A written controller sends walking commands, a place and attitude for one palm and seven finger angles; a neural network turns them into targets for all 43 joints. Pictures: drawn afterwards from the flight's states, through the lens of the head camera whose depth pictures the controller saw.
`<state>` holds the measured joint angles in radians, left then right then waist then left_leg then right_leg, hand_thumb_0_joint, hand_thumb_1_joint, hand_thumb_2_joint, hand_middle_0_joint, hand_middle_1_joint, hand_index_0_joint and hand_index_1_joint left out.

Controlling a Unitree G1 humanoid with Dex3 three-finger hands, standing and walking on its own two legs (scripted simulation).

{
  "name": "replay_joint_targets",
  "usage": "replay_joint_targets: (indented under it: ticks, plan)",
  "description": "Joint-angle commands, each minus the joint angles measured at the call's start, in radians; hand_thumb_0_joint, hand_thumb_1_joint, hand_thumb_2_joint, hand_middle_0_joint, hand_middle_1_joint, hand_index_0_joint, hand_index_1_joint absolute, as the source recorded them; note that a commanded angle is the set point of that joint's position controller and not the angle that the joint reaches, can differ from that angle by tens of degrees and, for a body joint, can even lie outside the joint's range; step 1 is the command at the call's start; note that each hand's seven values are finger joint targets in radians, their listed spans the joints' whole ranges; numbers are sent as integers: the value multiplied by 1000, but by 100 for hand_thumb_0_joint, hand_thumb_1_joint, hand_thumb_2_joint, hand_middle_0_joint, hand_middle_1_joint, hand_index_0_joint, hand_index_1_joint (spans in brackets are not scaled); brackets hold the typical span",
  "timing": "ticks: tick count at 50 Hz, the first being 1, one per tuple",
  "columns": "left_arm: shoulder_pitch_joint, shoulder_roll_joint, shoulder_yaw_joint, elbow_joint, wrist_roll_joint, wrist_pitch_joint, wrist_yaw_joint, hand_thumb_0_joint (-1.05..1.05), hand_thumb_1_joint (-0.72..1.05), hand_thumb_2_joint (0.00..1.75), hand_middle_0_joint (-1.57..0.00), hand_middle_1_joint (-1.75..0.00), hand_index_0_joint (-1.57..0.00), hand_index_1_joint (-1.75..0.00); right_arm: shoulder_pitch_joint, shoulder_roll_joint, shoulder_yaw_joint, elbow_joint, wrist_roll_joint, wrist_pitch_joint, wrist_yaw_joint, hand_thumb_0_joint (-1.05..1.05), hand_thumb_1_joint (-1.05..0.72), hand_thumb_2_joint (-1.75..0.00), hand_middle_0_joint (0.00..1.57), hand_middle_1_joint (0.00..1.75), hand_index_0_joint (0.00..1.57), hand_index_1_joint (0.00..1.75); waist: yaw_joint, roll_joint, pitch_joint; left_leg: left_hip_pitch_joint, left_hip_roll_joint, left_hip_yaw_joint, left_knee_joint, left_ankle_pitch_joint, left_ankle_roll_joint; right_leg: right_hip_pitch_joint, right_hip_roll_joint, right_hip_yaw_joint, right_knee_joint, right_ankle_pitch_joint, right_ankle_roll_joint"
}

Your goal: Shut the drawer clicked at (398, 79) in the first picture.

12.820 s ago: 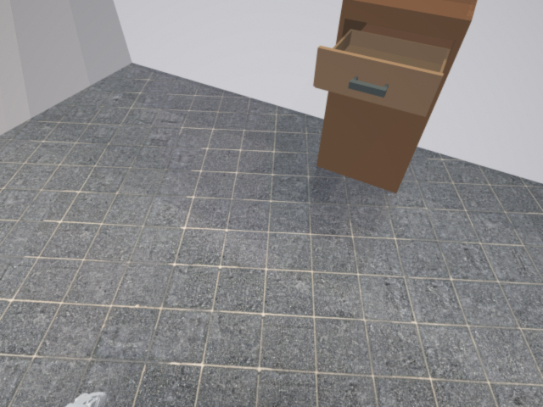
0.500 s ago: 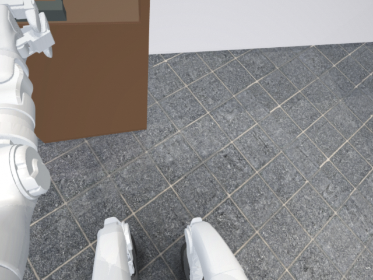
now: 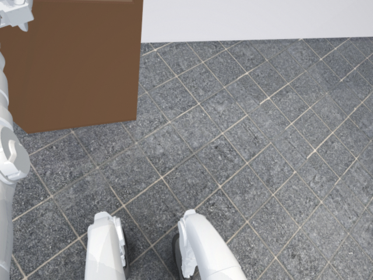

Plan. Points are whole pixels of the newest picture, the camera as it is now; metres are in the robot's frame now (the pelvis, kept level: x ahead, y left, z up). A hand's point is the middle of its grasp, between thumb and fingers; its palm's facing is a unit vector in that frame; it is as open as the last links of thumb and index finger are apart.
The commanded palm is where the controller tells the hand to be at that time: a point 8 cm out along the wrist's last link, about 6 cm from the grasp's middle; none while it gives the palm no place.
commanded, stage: pull the fist back off the drawer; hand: left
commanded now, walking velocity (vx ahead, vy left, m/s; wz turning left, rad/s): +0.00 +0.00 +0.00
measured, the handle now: out of the picture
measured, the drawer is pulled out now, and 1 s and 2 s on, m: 0.00 0.00 0.00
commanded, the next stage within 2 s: draw the hand back to the body in 0.58 s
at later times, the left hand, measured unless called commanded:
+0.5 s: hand (32, 9) +0.59 +0.20 +0.10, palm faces +0.12 -0.99 -0.02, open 3.0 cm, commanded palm +0.56 +0.22 +0.10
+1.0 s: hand (0, 27) +0.49 +0.21 +0.15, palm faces +0.15 -0.99 -0.04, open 3.3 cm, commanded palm +0.45 +0.25 +0.17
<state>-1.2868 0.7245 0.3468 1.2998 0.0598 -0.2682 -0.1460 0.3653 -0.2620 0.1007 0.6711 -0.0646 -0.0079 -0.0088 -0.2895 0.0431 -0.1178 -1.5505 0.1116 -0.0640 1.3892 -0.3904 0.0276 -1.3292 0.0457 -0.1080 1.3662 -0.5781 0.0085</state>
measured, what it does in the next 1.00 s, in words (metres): rises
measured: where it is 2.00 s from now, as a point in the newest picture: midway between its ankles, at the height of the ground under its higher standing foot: (153, 266)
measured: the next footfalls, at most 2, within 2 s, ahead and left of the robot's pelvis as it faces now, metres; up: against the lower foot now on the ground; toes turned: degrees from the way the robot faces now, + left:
none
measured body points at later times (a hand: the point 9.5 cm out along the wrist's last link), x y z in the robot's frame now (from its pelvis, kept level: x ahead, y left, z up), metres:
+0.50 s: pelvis +0.01 +0.00 +0.02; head +0.19 +0.05 +0.43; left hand +0.57 +0.25 +0.10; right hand +0.00 -0.25 -0.08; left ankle +0.11 +0.11 -0.58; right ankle +0.03 -0.13 -0.58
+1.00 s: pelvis +0.07 -0.01 +0.09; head +0.18 +0.00 +0.53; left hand +0.48 +0.26 +0.16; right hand +0.14 -0.26 -0.03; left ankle +0.11 +0.11 -0.58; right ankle +0.03 -0.13 -0.58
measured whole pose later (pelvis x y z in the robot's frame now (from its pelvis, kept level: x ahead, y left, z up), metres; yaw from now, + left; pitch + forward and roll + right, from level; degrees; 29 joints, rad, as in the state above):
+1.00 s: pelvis +0.07 -0.01 +0.09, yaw +3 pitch +19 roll -3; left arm -0.46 0.35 0.31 0.61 -0.17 -0.27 -0.13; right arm 0.34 -0.25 0.02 0.60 0.03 0.06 0.02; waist -0.10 0.04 -0.13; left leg -0.97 0.10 0.01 1.04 -0.41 -0.01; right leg -0.78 0.03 -0.05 1.01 -0.56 -0.01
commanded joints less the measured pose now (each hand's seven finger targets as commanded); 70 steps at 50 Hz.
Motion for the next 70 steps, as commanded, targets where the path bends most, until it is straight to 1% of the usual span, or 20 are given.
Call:
replay_joint_targets:
  ticks: [1, 12, 19, 22, 24, 28, 30, 34, 36, 39, 43, 51, 56, 59, 60, 61, 62, 64, 69, 70]
  plan:
    - [-619, 152, 4, -278, -17, -54, 54, 0, 90, 90, -140, -160, -140, -160, 220, -228, -83, -17, 1, -10, -16, 0, -90, -90, 20, 30, 20, 30, -62, 331, -536, 777, -15, -127, -177, -125, 11, -106, 28, 25, -222, 53, -41]
    - [-551, 117, 21, -278, -19, -33, 73, 0, 90, 90, -140, -160, -140, -160, 230, -222, -91, -19, -6, -6, 2, 0, -90, -90, 20, 30, 20, 30, -41, 286, -515, 773, -20, -127, -195, -139, 9, -85, 28, 17, -231, 51, -41]
    - [-403, 60, 30, -370, -43, -62, 62, 0, 90, 90, -140, -160, -140, -160, 225, -209, -109, -35, 0, 4, 20, 0, -90, -90, 20, 30, 20, 30, 18, 308, -590, 889, -20, -123, -214, -13, -3, -37, 28, 12, -234, 108, -48]
    - [-329, 70, 53, -398, -56, -71, 65, 0, 90, 90, -140, -160, -140, -160, 217, -205, -112, -42, 7, 13, 24, 0, -90, -90, 20, 30, 20, 30, 35, 261, -571, 871, -22, -97, -220, 16, 0, 31, 32, 19, -261, 122, -42]
    - [-252, 91, 91, -438, -59, -91, 69, 0, 90, 90, -140, -160, -140, -160, 212, -201, -116, -52, 7, 17, 30, 0, -90, -90, 20, 30, 20, 30, 70, 268, -617, 901, -26, -82, -217, 93, -2, 80, 32, 23, -262, 157, -46]
    - [-226, 47, 68, -395, -67, -106, 71, 0, 90, 90, -140, -160, -140, -160, 207, -190, -120, -45, 15, 29, 32, 0, -90, -90, 20, 30, 20, 30, 45, 171, -518, 815, -32, -45, -203, 92, 9, 131, 37, 36, -296, 164, -34]
    - [-254, 49, 69, -395, -70, -125, 73, 0, 90, 90, -140, -160, -140, -160, 210, -190, -120, -36, 13, 31, 28, 0, -90, -90, 20, 30, 20, 30, 40, 179, -508, 817, -33, -40, -196, 126, 10, 131, 35, 38, -291, 187, -34]
    - [-147, 18, 77, -386, -84, -155, 59, 0, 90, 90, -140, -160, -140, -160, 212, -182, -129, -42, 11, 41, 36, 0, -90, -90, 20, 30, 20, 30, 68, 165, -558, 840, -42, -18, -178, 248, 12, 199, 38, 48, -289, 287, -37]
    - [-18, 62, 125, -478, -100, -157, 44, 0, 90, 90, -140, -160, -140, -160, 201, -181, -136, -76, 22, 58, 40, 0, -90, -90, 20, 30, 20, 30, 133, 171, -646, 889, -47, 5, -203, 326, 8, 324, 36, 56, -296, 383, -37]
    - [201, 16, 116, -676, -143, -131, 19, 0, 90, 90, -140, -160, -140, -160, 171, -166, -149, -130, 50, 71, 48, 0, -90, -90, 20, 30, 20, 30, 187, 169, -730, 989, -63, 29, -253, 443, 6, 492, 37, 65, -328, 562, -36]
    - [352, -69, 68, -858, -217, -67, 10, 0, 90, 90, -140, -160, -140, -160, 121, -153, -152, -159, 88, 68, 32, 0, -90, -90, 20, 30, 20, 30, 180, 54, -605, 972, -80, 64, -329, 388, 17, 642, 34, 74, -427, 652, -13]
    - [570, -232, -72, -970, -260, -84, 6, 0, 90, 90, -140, -160, -140, -160, 40, -143, -148, -151, 105, 25, 3, 0, -90, -90, 20, 30, 20, 30, 177, 78, -372, 1135, -83, 57, -456, 376, 11, 648, 26, 58, -538, 593, -16]
    - [729, -242, -77, -1027, -297, -48, -33, 0, 90, 90, -140, -160, -140, -160, -44, -141, -140, -206, 116, 15, -5, 0, -90, -90, 20, 30, 20, 30, 215, 45, -294, 1157, -93, 62, -528, 331, 14, 729, 16, 57, -596, 575, -17]
    - [792, -229, -64, -1147, -315, -37, -39, 0, 90, 90, -140, -160, -140, -160, -92, -136, -133, -246, 119, -1, -13, 0, -90, -90, 20, 30, 20, 30, 238, 50, -301, 1200, -97, 62, -561, 342, 17, 791, 12, 55, -614, 584, -20]
    - [851, -162, -100, -1224, -187, 4, 60, 0, 90, 90, -140, -160, -140, -160, -197, -111, -129, -270, 118, 23, -33, 0, -90, -90, 20, 30, 20, 30, 296, 49, -299, 1286, -103, 91, -632, 330, 9, 797, -7, 102, -702, 565, -32]
    - [885, -228, -137, -1274, -182, 35, 113, 0, 90, 90, -140, -160, -140, -160, -200, -101, -122, -287, 115, 28, -48, 0, -90, -90, 20, 30, 20, 30, 268, 44, -257, 1300, -101, 92, -666, 310, 12, 825, -13, 98, -730, 547, -28]
    - [932, -246, -158, -1294, -169, 64, 148, 0, 90, 90, -140, -160, -140, -160, -212, -101, -120, -286, 115, 33, -58, 0, -90, -90, 20, 30, 20, 30, 273, 39, -227, 1306, -97, 94, -695, 289, 11, 854, -16, 93, -750, 524, -26]
    - [966, -196, -114, -1299, -156, 103, 197, 0, 90, 90, -140, -160, -140, -160, -236, -110, -115, -277, 110, 40, -80, 0, -90, -90, 20, 30, 20, 30, 274, -41, -155, 1300, -100, 97, -740, 260, 19, 898, -14, 95, -808, 506, -21]
    - [1032, -218, -124, -1398, -145, 145, 239, 0, 90, 90, -140, -160, -140, -160, -293, -101, -100, -269, 105, 28, -106, 0, -90, -90, 20, 30, 20, 30, 285, -47, -99, 1417, -98, 97, -846, 258, 21, 986, -22, 96, -918, 478, -19]
    - [1064, -238, -134, -1427, -143, 151, 241, 0, 90, 90, -140, -160, -140, -160, -301, -93, -96, -267, 105, 22, -107, 0, -90, -90, 20, 30, 20, 30, 290, -1, -93, 1444, -96, 100, -863, 266, 19, 1006, -28, 95, -927, 482, -21]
